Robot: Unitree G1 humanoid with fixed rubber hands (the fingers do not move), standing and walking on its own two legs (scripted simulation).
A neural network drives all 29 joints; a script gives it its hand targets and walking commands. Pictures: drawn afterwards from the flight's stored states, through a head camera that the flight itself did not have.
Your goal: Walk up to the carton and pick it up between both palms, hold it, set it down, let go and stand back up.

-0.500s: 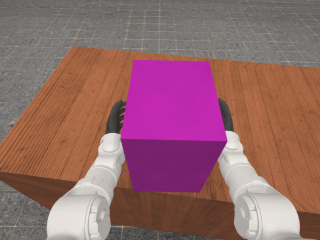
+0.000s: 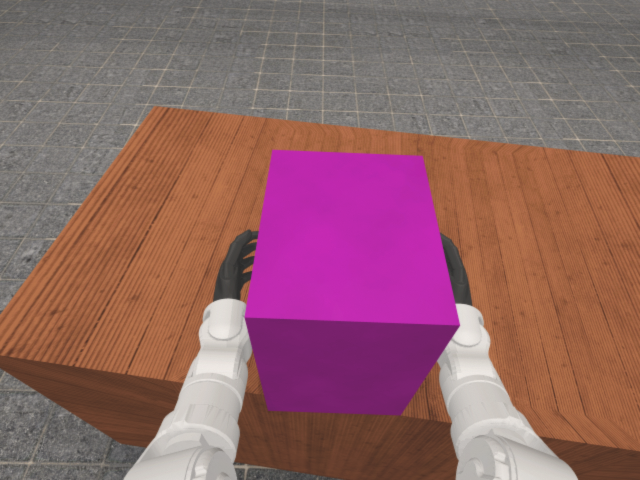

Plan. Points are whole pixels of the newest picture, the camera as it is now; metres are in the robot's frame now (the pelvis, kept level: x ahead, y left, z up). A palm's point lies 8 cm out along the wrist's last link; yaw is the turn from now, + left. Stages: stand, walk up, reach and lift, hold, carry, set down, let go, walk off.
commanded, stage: reach and lift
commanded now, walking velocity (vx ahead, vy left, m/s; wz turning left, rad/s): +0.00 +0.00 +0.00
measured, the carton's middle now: (340, 291) +0.39 -0.05 +0.00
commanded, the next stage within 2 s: none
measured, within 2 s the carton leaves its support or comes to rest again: leaves its support in 1.02 s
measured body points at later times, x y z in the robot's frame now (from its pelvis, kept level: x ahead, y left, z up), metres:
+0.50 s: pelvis +0.00 +0.00 +0.00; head +0.05 +0.01 +0.45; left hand +0.39 +0.10 +0.03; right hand +0.37 -0.19 +0.03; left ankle -0.04 +0.13 -0.75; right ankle +0.02 -0.10 -0.75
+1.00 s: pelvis +0.00 +0.00 +0.00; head +0.05 +0.01 +0.45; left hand +0.40 +0.11 +0.03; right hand +0.38 -0.19 +0.04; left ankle -0.04 +0.13 -0.75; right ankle +0.02 -0.10 -0.75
